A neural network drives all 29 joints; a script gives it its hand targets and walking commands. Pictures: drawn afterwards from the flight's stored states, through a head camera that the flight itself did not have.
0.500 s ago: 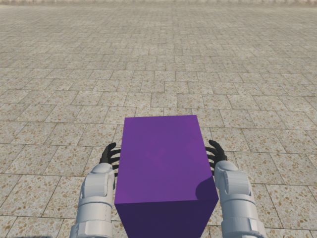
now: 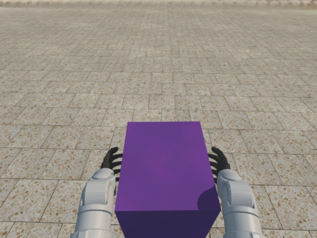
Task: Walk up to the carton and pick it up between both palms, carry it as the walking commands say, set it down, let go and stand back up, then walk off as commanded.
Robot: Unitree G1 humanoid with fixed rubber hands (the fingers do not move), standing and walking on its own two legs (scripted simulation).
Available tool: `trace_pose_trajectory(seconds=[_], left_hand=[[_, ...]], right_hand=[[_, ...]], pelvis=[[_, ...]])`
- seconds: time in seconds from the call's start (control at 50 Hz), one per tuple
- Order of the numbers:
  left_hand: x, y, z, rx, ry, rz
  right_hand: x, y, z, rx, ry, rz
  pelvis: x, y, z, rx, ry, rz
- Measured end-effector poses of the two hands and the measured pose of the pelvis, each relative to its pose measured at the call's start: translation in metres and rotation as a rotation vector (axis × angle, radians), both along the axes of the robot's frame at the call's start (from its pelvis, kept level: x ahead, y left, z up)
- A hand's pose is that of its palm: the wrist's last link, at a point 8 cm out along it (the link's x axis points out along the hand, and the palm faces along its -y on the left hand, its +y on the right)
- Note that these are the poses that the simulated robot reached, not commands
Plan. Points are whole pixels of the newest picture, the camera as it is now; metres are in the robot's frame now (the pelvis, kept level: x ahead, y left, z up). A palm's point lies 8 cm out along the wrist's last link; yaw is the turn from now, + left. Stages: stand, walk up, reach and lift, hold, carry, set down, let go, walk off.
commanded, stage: reach and lift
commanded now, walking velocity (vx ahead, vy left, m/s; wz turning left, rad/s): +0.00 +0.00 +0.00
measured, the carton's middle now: (164, 184) +0.30 -0.01 -0.02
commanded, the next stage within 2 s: hold in 0.32 s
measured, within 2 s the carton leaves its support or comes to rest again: neither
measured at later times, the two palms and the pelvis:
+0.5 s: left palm (106, 180) +0.27 +0.14 +0.05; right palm (224, 178) +0.28 -0.16 +0.05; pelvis -0.01 -0.01 +0.00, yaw +0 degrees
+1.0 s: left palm (108, 171) +0.29 +0.14 +0.06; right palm (224, 171) +0.29 -0.16 +0.06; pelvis +0.01 -0.01 +0.00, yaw -1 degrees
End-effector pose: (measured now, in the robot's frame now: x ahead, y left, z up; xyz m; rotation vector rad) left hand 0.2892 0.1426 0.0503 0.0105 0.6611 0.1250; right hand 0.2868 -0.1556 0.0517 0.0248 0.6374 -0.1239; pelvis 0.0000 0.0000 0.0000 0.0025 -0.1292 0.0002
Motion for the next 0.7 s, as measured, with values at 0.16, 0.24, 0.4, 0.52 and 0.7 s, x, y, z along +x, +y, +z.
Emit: trace_pose_trajectory(seconds=[0.16, 0.24, 0.4, 0.52, 0.7], left_hand=[[-0.005, -0.001, -0.001, 0.002, 0.001, -0.002], [-0.008, -0.002, -0.001, 0.002, 0.001, 0.000], [-0.014, -0.002, -0.002, -0.003, 0.001, 0.010], [-0.015, -0.001, -0.002, -0.009, -0.001, 0.018], [-0.014, 0.002, -0.001, -0.013, -0.003, 0.021]], right_hand=[[-0.005, -0.001, -0.001, -0.003, 0.001, 0.001], [-0.008, -0.002, -0.001, -0.006, 0.001, 0.005], [-0.010, -0.002, -0.001, -0.009, 0.002, 0.013], [-0.010, -0.001, 0.000, -0.009, 0.000, 0.017], [-0.008, 0.002, 0.001, -0.014, -0.002, 0.021]], pelvis=[[-0.002, -0.002, 0.000, 0.001, -0.006, 0.001], [-0.004, -0.004, -0.001, 0.001, -0.010, 0.002], [-0.009, -0.007, -0.001, 0.002, -0.018, 0.006], [-0.011, -0.008, -0.002, 0.002, -0.022, 0.008], [-0.010, -0.006, -0.001, 0.000, -0.023, 0.007]])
